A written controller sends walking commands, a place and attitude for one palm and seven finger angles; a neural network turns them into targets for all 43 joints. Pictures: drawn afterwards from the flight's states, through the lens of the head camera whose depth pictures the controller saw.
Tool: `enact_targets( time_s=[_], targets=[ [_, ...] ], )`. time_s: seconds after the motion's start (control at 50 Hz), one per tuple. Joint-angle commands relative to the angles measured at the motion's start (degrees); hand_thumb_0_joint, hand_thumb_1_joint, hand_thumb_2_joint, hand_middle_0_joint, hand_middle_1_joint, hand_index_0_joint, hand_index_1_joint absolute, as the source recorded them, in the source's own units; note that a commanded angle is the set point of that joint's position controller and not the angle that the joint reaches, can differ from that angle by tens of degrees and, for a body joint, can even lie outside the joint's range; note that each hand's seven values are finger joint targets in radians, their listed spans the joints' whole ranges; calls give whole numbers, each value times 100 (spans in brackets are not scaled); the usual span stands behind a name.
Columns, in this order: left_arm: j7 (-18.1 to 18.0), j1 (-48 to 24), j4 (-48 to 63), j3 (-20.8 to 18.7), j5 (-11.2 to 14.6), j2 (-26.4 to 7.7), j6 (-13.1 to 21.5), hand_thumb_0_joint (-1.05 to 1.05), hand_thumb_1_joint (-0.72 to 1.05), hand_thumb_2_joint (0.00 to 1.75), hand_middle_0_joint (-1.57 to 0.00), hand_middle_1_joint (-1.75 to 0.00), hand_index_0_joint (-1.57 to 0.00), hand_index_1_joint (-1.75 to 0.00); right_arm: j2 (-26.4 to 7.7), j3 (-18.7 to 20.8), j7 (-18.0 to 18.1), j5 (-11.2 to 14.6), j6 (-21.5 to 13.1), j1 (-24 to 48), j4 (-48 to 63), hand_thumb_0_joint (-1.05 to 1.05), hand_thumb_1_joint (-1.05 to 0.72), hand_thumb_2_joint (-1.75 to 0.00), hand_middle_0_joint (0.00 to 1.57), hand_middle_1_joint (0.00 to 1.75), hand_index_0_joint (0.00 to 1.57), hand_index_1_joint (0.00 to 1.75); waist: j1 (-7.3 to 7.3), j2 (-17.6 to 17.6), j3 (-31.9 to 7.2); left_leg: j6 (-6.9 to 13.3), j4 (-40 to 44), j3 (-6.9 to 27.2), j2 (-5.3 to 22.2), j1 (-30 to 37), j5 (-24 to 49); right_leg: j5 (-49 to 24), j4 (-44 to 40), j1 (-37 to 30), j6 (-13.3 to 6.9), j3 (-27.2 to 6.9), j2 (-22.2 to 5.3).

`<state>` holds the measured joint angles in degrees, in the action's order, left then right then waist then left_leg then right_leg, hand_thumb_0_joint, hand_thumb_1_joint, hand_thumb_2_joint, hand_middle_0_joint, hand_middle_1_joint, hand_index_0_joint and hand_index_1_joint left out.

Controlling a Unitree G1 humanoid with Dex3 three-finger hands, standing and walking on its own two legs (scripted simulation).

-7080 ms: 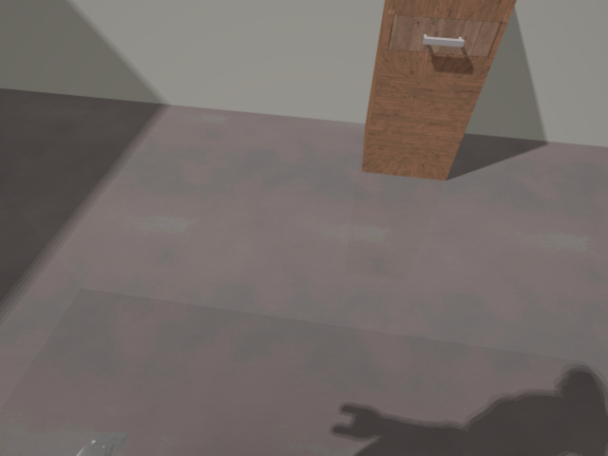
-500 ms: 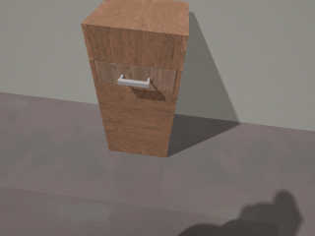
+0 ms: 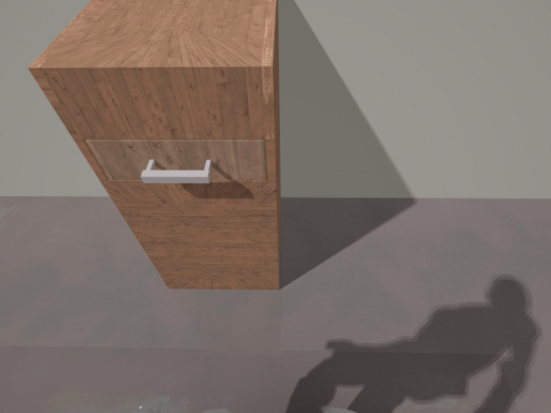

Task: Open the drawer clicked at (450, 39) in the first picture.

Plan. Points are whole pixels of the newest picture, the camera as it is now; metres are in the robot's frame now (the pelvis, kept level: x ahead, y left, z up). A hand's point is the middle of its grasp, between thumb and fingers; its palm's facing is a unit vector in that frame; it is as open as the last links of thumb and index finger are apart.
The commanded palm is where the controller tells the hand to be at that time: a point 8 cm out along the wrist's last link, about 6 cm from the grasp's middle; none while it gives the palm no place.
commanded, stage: take the last steps up to it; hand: left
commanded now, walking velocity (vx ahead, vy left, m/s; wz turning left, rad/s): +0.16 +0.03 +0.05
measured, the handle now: (178, 170) +0.61 +0.24 -0.06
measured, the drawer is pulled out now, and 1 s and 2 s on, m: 0.00 0.00 0.00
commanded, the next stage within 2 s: come to a stop and stand still in 0.08 s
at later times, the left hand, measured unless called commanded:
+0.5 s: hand out of the picture +0.08 +0.19 -0.17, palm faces +0.05 -0.99 -0.16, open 7.4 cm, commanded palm none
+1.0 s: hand out of the picture +0.11 +0.11 -0.15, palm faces +0.03 -0.97 -0.23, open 7.3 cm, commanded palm none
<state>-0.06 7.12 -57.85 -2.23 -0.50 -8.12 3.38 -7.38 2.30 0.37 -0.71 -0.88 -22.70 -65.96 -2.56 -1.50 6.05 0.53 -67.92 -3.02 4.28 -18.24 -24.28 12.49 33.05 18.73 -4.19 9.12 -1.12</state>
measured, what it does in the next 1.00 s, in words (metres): steps on the spot: left foot, then right foot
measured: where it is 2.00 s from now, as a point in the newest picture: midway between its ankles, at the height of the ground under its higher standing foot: outside the picture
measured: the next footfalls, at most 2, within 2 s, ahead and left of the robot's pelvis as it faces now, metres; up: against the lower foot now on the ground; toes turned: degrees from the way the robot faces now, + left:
left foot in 0.30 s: +0.16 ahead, +0.15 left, +0.00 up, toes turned +6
right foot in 0.70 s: +0.10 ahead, -0.13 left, +0.00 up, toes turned -5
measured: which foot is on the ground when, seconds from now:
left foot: up 0.00-0.28, down 0.30-0.72, up 0.74-1.00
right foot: down 0.00-0.40, up 0.42-0.68, down 0.70-1.00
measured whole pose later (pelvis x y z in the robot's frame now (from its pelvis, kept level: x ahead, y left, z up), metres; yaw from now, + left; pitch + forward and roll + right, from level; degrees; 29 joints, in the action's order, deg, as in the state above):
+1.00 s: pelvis +0.03 -0.07 +0.01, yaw +0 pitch -1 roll +1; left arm -1.4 10.7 -58.1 -1.5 -0.9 -8.6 -0.4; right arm -11.1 2.6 0.9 -0.7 2.7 -14.8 -62.4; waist -0.6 -1.6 1.8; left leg -0.9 -39.4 -0.9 2.4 -13.8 -23.6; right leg 13.1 27.2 13.8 -5.2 6.4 1.4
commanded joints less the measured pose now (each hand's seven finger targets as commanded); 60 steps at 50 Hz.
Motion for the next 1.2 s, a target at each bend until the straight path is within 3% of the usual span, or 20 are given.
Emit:
enact_targets(
  time_s=[0.0, 0.1, 0.18, 0.24, 0.28, 0.34, 0.42, 0.52, 0.64, 0.66, 0.68, 0.7, 0.72, 0.8, 0.94, 1.0, 1.06, 1.08, 1.12, 1.18],
  targets=[
    [-122, 634, -31, -103, -40, -649, 48, 0, 90, 90, -20, -30, -20, -30, -167, 80, 5, -59, 40, -356, 289, 0, -90, -90, 20, 30, 20, 30, 35, 540, -333, -53, 240, 204, 325, -544, 637, -527, -2266, -4, -448, -1289, -1498],
    [-96, 834, -131, -136, -85, -736, 52, 0, 90, 90, -20, -30, -20, -30, -176, 67, -58, -61, 66, 159, 514, 0, -90, -90, 20, 30, 20, 30, 147, 549, -383, -184, 1770, -28, 281, -477, 753, -196, -2388, -181, -579, -1227, -1429],
    [-84, 1087, -297, -141, -84, -815, 33, 0, 90, 90, -20, -30, -20, -30, -259, 3, -42, -35, -61, 730, 679, 0, -90, -90, 20, 30, 20, 30, 344, 675, -496, -234, 2935, -83, 99, -378, 690, -1247, -1981, -926, -578, -1268, -1453],
    [-144, 1018, -408, -21, -10, -639, -65, 0, 90, 90, -20, -30, -20, -30, -336, -91, 51, -1, -130, 514, 474, 0, -90, -90, 20, 30, 20, 30, 185, 427, -756, -252, 4510, -4, 37, 998, 2327, -2247, -1037, -801, -86, -761, -929],
    [-199, 1352, -448, 65, 39, -394, -131, 0, 90, 90, -20, -30, -20, -30, -816, -46, 146, 13, -178, 502, 462, 0, -90, -90, 20, 30, 20, 30, 300, -404, -1116, 119, 4264, 540, 963, 1705, 5326, -1097, -786, -616, 361, -565, -561],
    [-236, 1364, -472, 63, -11, -491, -327, 0, 90, 90, -20, -30, -20, -30, -907, 0, 235, 56, 0, 915, 545, 0, -90, -90, 20, 30, 20, 30, 309, -723, -373, 367, 4502, 561, 1070, 1239, 5294, -329, -687, -468, 501, -465, -427],
    [-204, 1306, -257, -50, -26, -701, -498, 0, 90, 90, -20, -30, -20, -30, -1195, 167, 337, 16, 111, 742, 599, 0, -90, -90, 20, 30, 20, 30, 177, -975, -568, 932, 4743, 998, 1664, 1645, 6591, 1652, 1162, 221, 503, -643, -233],
    [-175, 1090, 74, -202, -49, -594, -575, 0, 90, 90, -20, -30, -20, -30, -1298, 335, 340, -60, 197, 1170, 904, 0, -90, -90, 20, 30, 20, 30, 208, -571, -1210, 1079, 4430, 783, 1664, 1835, 5788, 1769, 2281, 724, 552, -1048, -157],
    [-134, 1395, 85, -192, -49, -545, -510, 0, 90, 90, -20, -30, -20, -30, -1262, 348, 164, -64, 238, 1619, 1047, 0, -90, -90, 20, 30, 20, 30, 461, -743, -1148, 549, 4323, 453, 1122, 536, 2911, 294, -63, -832, 531, -581, -112],
    [-141, 1524, 61, -210, -84, -727, -477, 0, 90, 90, -20, -30, -20, -30, -1125, 334, 136, -22, 255, 1567, 1058, 0, -90, -90, 20, 30, 20, 30, 516, -282, -1089, 279, 3933, 302, 775, 157, 1923, -292, -882, -1192, 531, -781, -265],
    [-168, 1312, 119, -234, -162, -1179, -413, 0, 90, 90, -20, -30, -20, -30, -734, 266, 95, 19, 288, 1386, 1099, 0, -90, -90, 20, 30, 20, 30, 394, 1124, -823, -99, 3146, -133, 56, -402, 437, -591, -1573, -1051, 270, -1926, -1177],
    [-172, 968, 264, -244, -156, -1467, -400, 0, 90, 90, -20, -30, -20, -30, -547, 193, 53, 21, 336, 1533, 1238, 0, -90, -90, 20, 30, 20, 30, 396, 1836, -520, -179, 2448, -46, -223, -430, -613, -826, -1884, -267, -231, -2526, -1891],
    [-169, 782, 352, -209, -135, -1483, -418, 0, 90, 90, -20, -30, -20, -30, -644, 212, 41, 10, 396, 1561, 1234, 0, -90, -90, 20, 30, 20, 30, 428, 1356, -490, -133, 1884, 287, -178, -181, -784, -45, -2026, 266, -549, -2383, -1994],
    [-188, 188, 362, -129, -90, -1069, -383, 0, 90, 90, -20, -30, -20, -30, -674, 184, 32, -8, 379, 1028, 819, 0, -90, -90, 20, 30, 20, 30, 102, 1076, -168, -78, 1305, 377, -128, -277, 21, -173, -1869, 191, -426, -1705, -1299],
    [-192, 795, 63, -118, -52, -1052, -307, 0, 90, 90, -20, -30, -20, -30, -549, 40, 100, 10, 246, 834, 617, 0, -90, -90, 20, 30, 20, 30, 397, 656, -493, -143, 3180, 215, -114, 126, 9, -663, -1774, -900, -561, -1887, -1311],
    [-203, 662, -69, -89, 19, -911, -304, 0, 90, 90, -20, -30, -20, -30, -490, -14, 145, 19, 170, 300, 336, 0, -90, -90, 20, 30, 20, 30, 218, 377, -655, -61, 4571, 365, -68, 987, 1025, -258, -1625, -780, -191, -1728, -1053],
    [-196, 722, -152, -23, 61, -635, -287, 0, 90, 90, -20, -30, -20, -30, -679, -57, 199, -23, 92, 352, 271, 0, -90, -90, 20, 30, 20, 30, 364, -20, -618, 124, 4693, 659, 334, 792, 1450, -411, -1644, -975, 365, -1359, -525],
    [-201, 711, -196, -33, 55, -690, -262, 0, 90, 90, -20, -30, -20, -30, -659, -78, 220, -26, 93, 214, 229, 0, -90, -90, 20, 30, 20, 30, 327, 196, -672, 75, 4574, 506, 232, 797, 1418, -583, -1705, -1134, 441, -1421, -557],
    [-200, 662, -307, -50, 54, -773, -322, 0, 90, 90, -20, -30, -20, -30, -493, -99, 194, -23, 120, 229, 137, 0, -90, -90, 20, 30, 20, 30, 332, -380, -467, 24, 4851, 497, 184, 539, 924, 12, -1767, -1187, 382, -1327, -570],
    [-183, 755, -397, -34, 31, -746, -333, 0, 90, 90, -20, -30, -20, -30, -453, -102, 192, -38, 160, 150, 145, 0, -90, -90, 20, 30, 20, 30, 327, -93, -133, 11, 4922, 402, 77, 386, 540, 682, -2038, -978, 354, -1436, -562]
  ],
)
